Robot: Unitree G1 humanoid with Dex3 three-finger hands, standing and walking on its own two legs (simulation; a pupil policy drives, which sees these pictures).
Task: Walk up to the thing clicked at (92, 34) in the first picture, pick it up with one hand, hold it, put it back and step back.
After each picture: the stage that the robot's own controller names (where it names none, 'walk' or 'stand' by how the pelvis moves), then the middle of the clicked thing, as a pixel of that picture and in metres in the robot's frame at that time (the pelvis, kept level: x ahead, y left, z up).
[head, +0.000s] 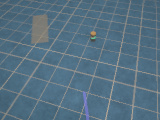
stand; (93, 36) +1.51 -0.13 -0.72
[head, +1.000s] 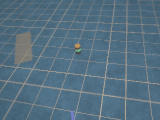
walk; (77, 49) +1.38 +0.16 -0.69
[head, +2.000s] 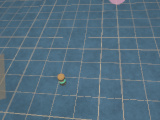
walk; (61, 79) +0.86 +0.30 -0.71
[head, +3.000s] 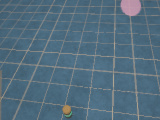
walk; (67, 111) +0.53 +0.20 -0.71
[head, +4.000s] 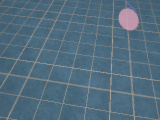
stand; out of the picture +0.36 +0.16 -0.70
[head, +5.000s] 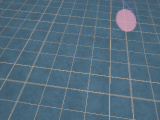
stand; out of the picture +0.32 +0.16 -0.73
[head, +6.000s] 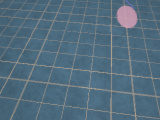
stand; out of the picture +0.33 +0.16 -0.72
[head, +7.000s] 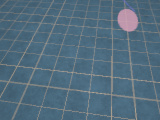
stand; out of the picture +0.32 +0.17 -0.73
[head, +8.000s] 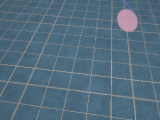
stand; out of the picture +0.32 +0.17 -0.73
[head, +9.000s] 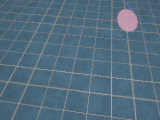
go down; out of the picture +0.32 +0.17 -0.73
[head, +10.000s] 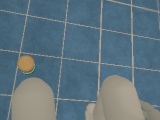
go down; (27, 65) +0.40 +0.20 -0.31
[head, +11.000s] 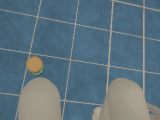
approach; (35, 66) +0.40 +0.20 -0.30
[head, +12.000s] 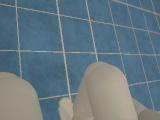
close in; out of the picture +0.39 +0.24 -0.22
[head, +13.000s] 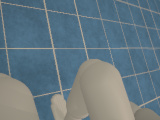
close; out of the picture +0.39 +0.25 -0.22
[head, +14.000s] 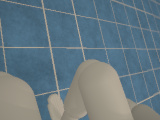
lift; out of the picture +0.37 +0.24 -0.23
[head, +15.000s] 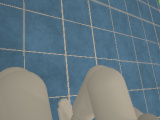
lift; out of the picture +0.31 +0.23 -0.21
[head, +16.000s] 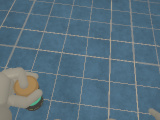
lift; (30, 94) +0.31 +0.18 -0.01
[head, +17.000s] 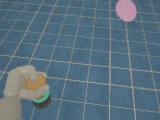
hold; (39, 91) +0.33 +0.16 +0.00
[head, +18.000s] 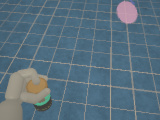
hold; (40, 95) +0.32 +0.16 -0.01
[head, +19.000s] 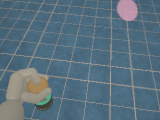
hold; (41, 94) +0.32 +0.16 -0.01
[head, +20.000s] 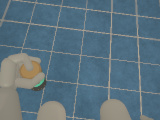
crouch; (34, 76) +0.37 +0.18 -0.09
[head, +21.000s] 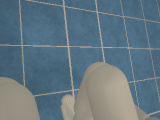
lower; out of the picture +0.39 +0.25 -0.23
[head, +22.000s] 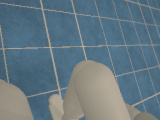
lower; out of the picture +0.40 +0.27 -0.23
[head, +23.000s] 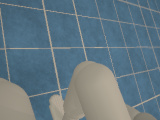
lower; out of the picture +0.40 +0.27 -0.23
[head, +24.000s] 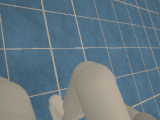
lower; out of the picture +0.40 +0.27 -0.23
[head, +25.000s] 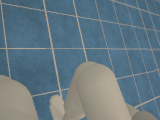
loosen; out of the picture +0.39 +0.27 -0.23
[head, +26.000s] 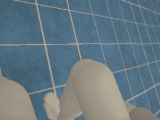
withdraw; out of the picture +0.38 +0.27 -0.23
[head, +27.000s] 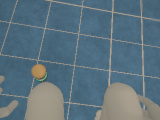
walk; (40, 73) +0.41 +0.21 -0.34
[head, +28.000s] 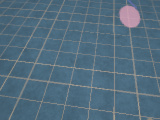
stand; out of the picture +0.34 +0.16 -0.66
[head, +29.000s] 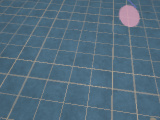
stand; out of the picture +0.35 +0.17 -0.67
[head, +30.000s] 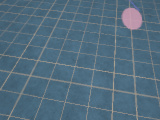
stand; out of the picture +0.36 +0.16 -0.69
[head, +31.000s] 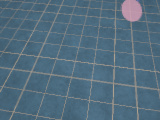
stand; out of the picture +0.37 +0.16 -0.72
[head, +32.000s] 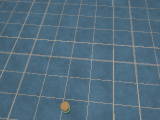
walk; (65, 107) +0.44 +0.16 -0.70
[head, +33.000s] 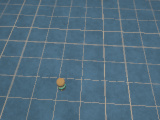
walk; (61, 84) +0.64 +0.18 -0.70
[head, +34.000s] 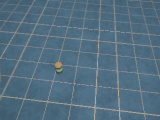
stand; (58, 68) +0.92 +0.23 -0.70
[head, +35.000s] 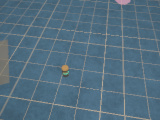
stand; (65, 71) +0.93 +0.17 -0.71
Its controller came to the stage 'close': yes
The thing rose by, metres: 0.70
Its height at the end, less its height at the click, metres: +0.00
